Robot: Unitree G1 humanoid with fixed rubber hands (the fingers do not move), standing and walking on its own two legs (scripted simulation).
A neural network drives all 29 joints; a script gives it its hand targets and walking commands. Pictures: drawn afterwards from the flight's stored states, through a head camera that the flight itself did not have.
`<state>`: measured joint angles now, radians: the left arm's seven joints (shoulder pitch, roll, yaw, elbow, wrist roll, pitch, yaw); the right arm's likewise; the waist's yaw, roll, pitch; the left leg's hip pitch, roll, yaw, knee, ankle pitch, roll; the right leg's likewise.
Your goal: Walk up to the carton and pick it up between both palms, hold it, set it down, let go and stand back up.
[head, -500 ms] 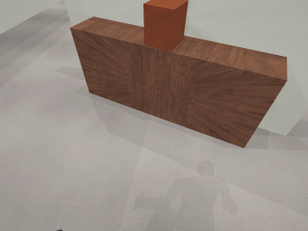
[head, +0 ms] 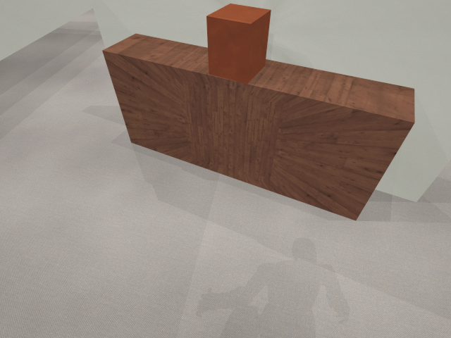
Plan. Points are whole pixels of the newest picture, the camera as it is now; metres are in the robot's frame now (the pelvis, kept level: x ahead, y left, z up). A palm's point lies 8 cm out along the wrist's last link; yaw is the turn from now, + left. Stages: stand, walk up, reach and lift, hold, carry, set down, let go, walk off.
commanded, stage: stand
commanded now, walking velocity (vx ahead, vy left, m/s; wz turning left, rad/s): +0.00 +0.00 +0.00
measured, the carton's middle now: (238, 43) +1.34 -0.02 -0.01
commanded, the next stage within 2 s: walk up in 0.16 s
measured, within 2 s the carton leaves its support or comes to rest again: neither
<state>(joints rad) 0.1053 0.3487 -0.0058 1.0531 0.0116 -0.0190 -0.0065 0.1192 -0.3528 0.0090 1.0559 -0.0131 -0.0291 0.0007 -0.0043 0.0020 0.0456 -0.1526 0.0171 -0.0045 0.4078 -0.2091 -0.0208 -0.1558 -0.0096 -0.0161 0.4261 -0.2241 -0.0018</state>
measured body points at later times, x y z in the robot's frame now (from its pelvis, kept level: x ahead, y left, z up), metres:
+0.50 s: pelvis +0.01 +0.00 +0.00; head +0.01 -0.01 +0.45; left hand +0.09 +0.31 -0.11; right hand +0.09 -0.32 -0.12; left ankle +0.00 +0.13 -0.72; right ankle +0.00 -0.12 -0.74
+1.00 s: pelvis +0.16 +0.08 +0.00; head +0.16 +0.09 +0.45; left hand +0.30 +0.40 -0.11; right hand +0.15 -0.25 -0.10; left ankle +0.14 +0.19 -0.74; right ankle +0.23 -0.07 -0.70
